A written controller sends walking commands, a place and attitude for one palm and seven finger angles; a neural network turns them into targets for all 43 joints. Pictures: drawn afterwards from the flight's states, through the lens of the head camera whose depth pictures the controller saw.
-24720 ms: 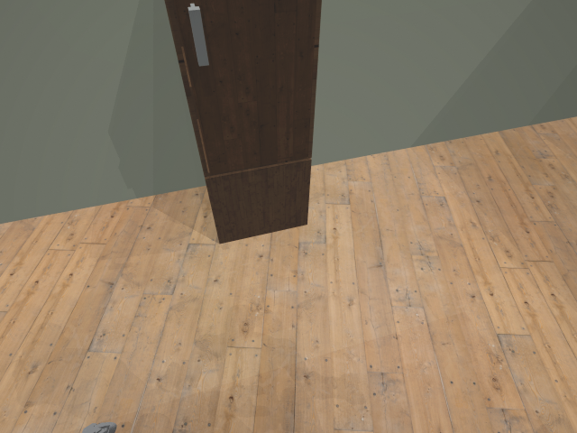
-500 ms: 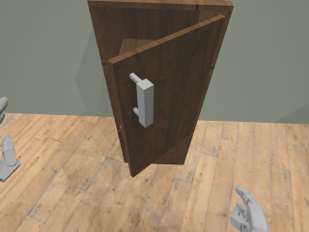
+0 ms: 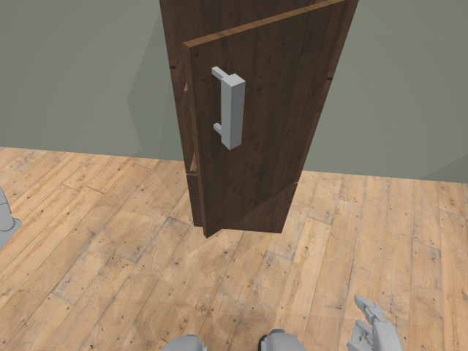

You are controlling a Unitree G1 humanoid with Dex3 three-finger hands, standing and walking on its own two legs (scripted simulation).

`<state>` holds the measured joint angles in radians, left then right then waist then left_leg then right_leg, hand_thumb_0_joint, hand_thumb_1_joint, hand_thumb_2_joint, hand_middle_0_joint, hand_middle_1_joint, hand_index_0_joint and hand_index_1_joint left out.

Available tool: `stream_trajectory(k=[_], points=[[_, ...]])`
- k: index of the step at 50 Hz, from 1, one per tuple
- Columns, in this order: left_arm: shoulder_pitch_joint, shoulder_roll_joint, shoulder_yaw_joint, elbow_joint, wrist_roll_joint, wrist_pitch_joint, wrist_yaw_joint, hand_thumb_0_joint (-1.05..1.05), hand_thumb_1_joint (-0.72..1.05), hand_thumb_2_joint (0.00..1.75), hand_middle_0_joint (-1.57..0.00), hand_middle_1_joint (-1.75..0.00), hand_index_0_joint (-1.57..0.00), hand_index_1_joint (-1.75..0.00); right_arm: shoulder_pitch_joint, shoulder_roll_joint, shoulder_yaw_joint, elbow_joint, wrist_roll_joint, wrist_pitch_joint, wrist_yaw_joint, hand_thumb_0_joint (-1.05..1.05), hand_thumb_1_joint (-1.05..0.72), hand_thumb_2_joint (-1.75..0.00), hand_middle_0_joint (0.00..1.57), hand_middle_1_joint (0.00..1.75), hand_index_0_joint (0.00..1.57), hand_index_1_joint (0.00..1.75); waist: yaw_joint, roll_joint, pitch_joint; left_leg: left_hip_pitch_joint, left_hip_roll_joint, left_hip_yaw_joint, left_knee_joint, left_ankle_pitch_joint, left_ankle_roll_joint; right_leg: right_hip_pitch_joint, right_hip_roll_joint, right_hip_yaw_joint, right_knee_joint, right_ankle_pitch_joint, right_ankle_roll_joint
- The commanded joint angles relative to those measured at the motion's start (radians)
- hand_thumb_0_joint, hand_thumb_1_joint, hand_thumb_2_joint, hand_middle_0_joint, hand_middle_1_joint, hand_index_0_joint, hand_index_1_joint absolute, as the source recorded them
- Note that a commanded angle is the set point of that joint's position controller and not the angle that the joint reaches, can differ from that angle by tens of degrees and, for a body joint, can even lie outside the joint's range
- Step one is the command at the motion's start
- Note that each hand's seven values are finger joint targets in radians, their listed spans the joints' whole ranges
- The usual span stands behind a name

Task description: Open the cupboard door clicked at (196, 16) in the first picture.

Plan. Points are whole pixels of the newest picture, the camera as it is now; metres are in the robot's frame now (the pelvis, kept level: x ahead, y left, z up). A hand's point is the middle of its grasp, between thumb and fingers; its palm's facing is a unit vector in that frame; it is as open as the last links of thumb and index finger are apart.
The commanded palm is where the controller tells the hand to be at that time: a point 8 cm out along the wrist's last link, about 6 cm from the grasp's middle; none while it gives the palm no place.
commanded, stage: step back with the hand held close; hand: left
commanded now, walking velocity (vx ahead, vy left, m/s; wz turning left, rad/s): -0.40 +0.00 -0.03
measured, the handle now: (224, 108) +0.47 +0.05 +0.17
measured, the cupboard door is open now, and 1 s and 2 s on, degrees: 42 42 42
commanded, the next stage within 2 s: stop stepping back and stand still in 0.30 s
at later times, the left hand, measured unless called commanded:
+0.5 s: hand (25, 291) +0.15 +0.22 +0.19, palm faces +0.26 -0.81 -0.52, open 7.4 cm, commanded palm +0.07 +0.27 +0.21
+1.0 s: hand out of the picture +0.05 +0.24 +0.19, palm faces +0.39 -0.83 -0.40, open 7.4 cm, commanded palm -0.01 +0.29 +0.21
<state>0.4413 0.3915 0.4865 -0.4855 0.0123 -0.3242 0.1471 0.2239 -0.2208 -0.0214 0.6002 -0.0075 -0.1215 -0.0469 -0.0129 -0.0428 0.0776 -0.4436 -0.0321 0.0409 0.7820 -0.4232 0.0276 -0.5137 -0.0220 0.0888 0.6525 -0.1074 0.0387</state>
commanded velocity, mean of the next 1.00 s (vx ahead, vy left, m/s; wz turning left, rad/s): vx -0.03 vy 0.00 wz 0.00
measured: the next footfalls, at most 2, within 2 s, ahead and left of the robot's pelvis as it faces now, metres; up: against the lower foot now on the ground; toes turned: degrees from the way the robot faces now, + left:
right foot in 0.26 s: -0.13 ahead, -0.11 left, +0.00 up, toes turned -6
left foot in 0.52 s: -0.11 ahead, +0.12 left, +0.00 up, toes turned +3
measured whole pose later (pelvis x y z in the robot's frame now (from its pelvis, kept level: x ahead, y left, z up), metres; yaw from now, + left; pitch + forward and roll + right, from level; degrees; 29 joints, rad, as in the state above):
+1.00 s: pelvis -0.17 +0.00 +0.02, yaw -4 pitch -2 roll +0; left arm 0.50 0.38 0.41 -0.46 -0.01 -0.22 0.16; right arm 0.28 -0.20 0.00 0.65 -0.02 -0.12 -0.08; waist -0.03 -0.04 -0.03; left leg -0.29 0.02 0.06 0.60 -0.28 0.02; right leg -0.31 0.02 -0.02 0.66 -0.36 -0.03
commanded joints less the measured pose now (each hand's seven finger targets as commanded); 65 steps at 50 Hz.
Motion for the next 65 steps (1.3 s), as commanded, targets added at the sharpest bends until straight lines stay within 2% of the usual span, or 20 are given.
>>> stream_trajectory(k=[1, 3, 5, 10, 12, 14, 16, 23, 26, 29, 35, 37, 40, 45, 49, 54, 59, 60, 62, 65], points=[[0.021, 0.209, 0.133, -0.224, -0.021, -0.049, 0.031, 0.0, 0.9, 0.9, -0.2, -0.3, -0.2, -0.3, -0.075, -0.137, -0.047, -0.17, 0.006, -0.051, -0.017, 0.0, -0.9, -0.9, 0.2, 0.3, 0.2, 0.3, -0.003, 0.092, -0.146, -0.102, 0.124, -0.201, -0.327, -0.223, 0.06, 0.138, -0.049, 0.103, -0.058, -0.26, -0.06], [0.029, 0.2, 0.172, -0.282, 0.001, -0.061, 0.048, 0.0, 0.9, 0.9, -0.2, -0.3, -0.2, -0.3, -0.087, -0.142, -0.059, -0.18, -0.014, -0.073, -0.032, 0.0, -0.9, -0.9, 0.2, 0.3, 0.2, 0.3, 0.01, 0.325, -0.192, -0.366, 0.337, -0.38, -0.552, -0.249, 0.151, 0.401, 0.1, -0.056, 0.377, -0.146, -0.003], [0.036, 0.219, 0.174, -0.263, -0.013, -0.057, 0.043, 0.0, 0.9, 0.9, -0.2, -0.3, -0.2, -0.3, -0.093, -0.128, -0.082, -0.155, -0.002, -0.105, -0.031, 0.0, -0.9, -0.9, 0.2, 0.3, 0.2, 0.3, 0.017, 0.242, -0.217, -0.256, 0.384, -0.329, -0.533, -0.121, 0.163, 0.325, 0.113, -0.017, 0.522, -0.342, -0.006], [-0.031, 0.139, 0.041, -0.221, -0.034, -0.033, 0.038, 0.0, 0.9, 0.9, -0.2, -0.3, -0.2, -0.3, -0.096, -0.112, -0.054, -0.072, -0.021, -0.145, -0.016, 0.0, -0.9, -0.9, 0.2, 0.3, 0.2, 0.3, 0.012, 0.267, -0.128, 0.099, 0.328, -0.211, -0.404, 0.312, 0.098, 0.165, 0.044, -0.056, -0.016, -0.374, -0.034], [-0.089, 0.161, 0.025, -0.201, -0.032, -0.037, 0.022, 0.0, 0.9, 0.9, -0.2, -0.3, -0.2, -0.3, -0.11, -0.115, -0.048, -0.061, -0.012, -0.141, -0.005, 0.0, -0.9, -0.9, 0.2, 0.3, 0.2, 0.3, 0.015, 0.139, -0.138, 0.159, 0.228, -0.128, -0.273, 0.285, 0.024, 0.167, -0.024, 0.051, -0.294, -0.063, -0.072], [-0.104, 0.231, 0.05, -0.177, -0.018, -0.038, 0.038, 0.0, 0.9, 0.9, -0.2, -0.3, -0.2, -0.3, -0.141, -0.077, -0.035, -0.079, 0.0, -0.118, -0.006, 0.0, -0.9, -0.9, 0.2, 0.3, 0.2, 0.3, 0.028, -0.124, -0.193, 0.044, 0.048, 0.014, 0.03, 0.031, -0.063, 0.242, -0.286, 0.325, -0.341, 0.603, -0.13], [-0.033, 0.26, 0.094, -0.169, -0.009, 0.016, 0.036, 0.0, 0.9, 0.9, -0.2, -0.3, -0.2, -0.3, -0.17, -0.069, -0.033, -0.111, 0.006, -0.097, -0.009, 0.0, -0.9, -0.9, 0.2, 0.3, 0.2, 0.3, 0.046, -0.251, -0.289, -0.092, 0.003, -0.049, 0.2, -0.057, -0.058, 0.437, -0.274, 0.197, -0.213, 0.933, -0.098], [0.181, 0.229, 0.12, -0.263, -0.029, 0.047, 0.031, 0.0, 0.9, 0.9, -0.2, -0.3, -0.2, -0.3, -0.097, -0.074, -0.002, -0.162, -0.002, -0.03, -0.029, 0.0, -0.9, -0.9, 0.2, 0.3, 0.2, 0.3, -0.004, -0.008, -0.318, 0.11, 0.027, 0.008, -0.293, 0.206, -0.043, 0.508, -0.17, 0.083, -0.158, 0.72, -0.132], [0.248, 0.248, 0.14, -0.323, -0.043, 0.051, 0.028, 0.0, 0.9, 0.9, -0.2, -0.3, -0.2, -0.3, -0.088, -0.125, -0.041, -0.199, 0.018, -0.038, -0.029, 0.0, -0.9, -0.9, 0.2, 0.3, 0.2, 0.3, 0.027, 0.169, -0.355, 0.355, 0.204, -0.116, -0.394, 0.833, 0.006, 0.367, -0.004, -0.006, -0.116, 0.121, -0.04], [0.236, 0.265, 0.159, -0.312, -0.05, 0.049, 0.018, 0.0, 0.9, 0.9, -0.2, -0.3, -0.2, -0.3, -0.089, -0.115, -0.032, -0.19, -0.009, -0.061, -0.019, 0.0, -0.9, -0.9, 0.2, 0.3, 0.2, 0.3, 0.012, 0.347, -0.278, 0.405, 0.242, -0.158, -0.439, 0.958, -0.029, 0.186, 0.04, -0.102, 0.001, -0.249, -0.032], [0.101, 0.185, 0.042, -0.213, -0.032, 0.064, 0.029, 0.0, 0.9, 0.9, -0.2, -0.3, -0.2, -0.3, -0.088, -0.145, -0.02, -0.138, 0.002, -0.075, -0.027, 0.0, -0.9, -0.9, 0.2, 0.3, 0.2, 0.3, -0.006, 0.166, -0.117, 0.1, 0.221, -0.139, -0.48, 0.123, 0.041, 0.366, 0.017, -0.109, -0.198, -0.207, -0.037], [0.038, 0.195, 0.038, -0.192, -0.031, 0.064, 0.03, 0.0, 0.9, 0.9, -0.2, -0.3, -0.2, -0.3, -0.101, -0.147, -0.026, -0.138, -0.009, -0.064, -0.033, 0.0, -0.9, -0.9, 0.2, 0.3, 0.2, 0.3, -0.017, 0.101, -0.078, 0.056, 0.131, -0.103, -0.414, -0.127, 0.012, 0.304, -0.038, 0.011, -0.294, -0.342, -0.096], [-0.019, 0.205, 0.028, -0.195, -0.027, 0.069, 0.03, 0.0, 0.9, 0.9, -0.2, -0.3, -0.2, -0.3, -0.082, -0.118, -0.034, -0.114, -0.011, -0.05, -0.034, 0.0, -0.9, -0.9, 0.2, 0.3, 0.2, 0.3, -0.002, -0.102, -0.084, 0.093, 0.037, -0.008, 0.017, -0.011, -0.011, 0.123, -0.241, 0.347, -0.478, -0.695, -0.224], [-0.043, 0.208, 0.041, -0.184, -0.02, 0.054, 0.042, 0.0, 0.9, 0.9, -0.2, -0.3, -0.2, -0.3, -0.07, -0.095, -0.012, -0.096, -0.013, -0.051, -0.042, 0.0, -0.9, -0.9, 0.2, 0.3, 0.2, 0.3, -0.019, 0.018, -0.08, 0.225, 0.068, 0.007, -0.217, 0.032, 0.005, 0.072, -0.185, 0.134, -0.344, -0.553, -0.18], [-0.003, 0.228, 0.086, -0.196, -0.022, 0.033, 0.042, 0.0, 0.9, 0.9, -0.2, -0.3, -0.2, -0.3, -0.078, -0.112, -0.01, -0.106, -0.006, -0.067, -0.05, 0.0, -0.9, -0.9, 0.2, 0.3, 0.2, 0.3, -0.008, 0.34, -0.077, 0.09, 0.328, -0.416, -0.624, -0.375, 0.126, 0.132, 0.047, -0.11, 0.149, -0.379, -0.047], [0.04, 0.179, 0.043, -0.126, -0.013, 0.053, 0.032, 0.0, 0.9, 0.9, -0.2, -0.3, -0.2, -0.3, -0.08, -0.118, -0.01, -0.106, -0.006, -0.082, -0.039, 0.0, -0.9, -0.9, 0.2, 0.3, 0.2, 0.3, 0.005, 0.161, -0.044, 0.024, 0.245, -0.184, -0.462, -0.032, 0.082, 0.326, 0.021, -0.143, -0.133, -0.259, -0.048], [0.01, 0.208, 0.054, -0.144, -0.037, 0.054, 0.022, 0.0, 0.9, 0.9, -0.2, -0.3, -0.2, -0.3, -0.061, -0.1, -0.032, -0.099, 0.011, -0.07, -0.02, 0.0, -0.9, -0.9, 0.2, 0.3, 0.2, 0.3, 0.012, -0.11, -0.127, -0.016, 0.049, -0.021, 0.092, 0.0, -0.022, 0.312, -0.272, 0.341, -0.417, -0.286, -0.232], [-0.021, 0.021, -0.309, 0.598, 0.061, 0.244, -0.095, 0.0, 0.9, 0.9, -0.2, -0.3, -0.2, -0.3, -0.056, -0.229, -0.077, 0.115, -0.012, -0.054, 0.066, 0.0, -0.9, -0.9, 0.2, 0.3, 0.2, 0.3, -0.034, -0.017, -0.067, -0.171, 0.121, -0.051, 0.224, -0.041, -0.013, 0.296, -0.347, 0.13, -0.207, 0.276, -0.239], [-0.052, -0.056, -0.331, 0.648, 0.036, 0.322, -0.126, 0.0, 0.9, 0.9, -0.2, -0.3, -0.2, -0.3, 0.074, -0.073, -0.035, 0.101, 0.001, 0.059, 0.059, 0.0, -0.9, -0.9, 0.2, 0.3, 0.2, 0.3, -0.028, -0.094, -0.145, -0.015, 0.08, -0.011, 0.05, -0.059, -0.033, 0.287, -0.229, -0.001, -0.154, 0.241, -0.222], [-0.116, -0.065, -0.389, 0.801, 0.021, 0.339, -0.136, 0.0, 0.9, 0.9, -0.2, -0.3, -0.2, -0.3, 0.103, -0.132, -0.036, 0.108, -0.029, 0.099, 0.059, 0.0, -0.9, -0.9, 0.2, 0.3, 0.2, 0.3, -0.029, -0.087, -0.066, 0.166, 0.134, -0.133, -0.235, 0.344, 0.031, 0.113, -0.116, -0.092, -0.028, 0.034, -0.098]])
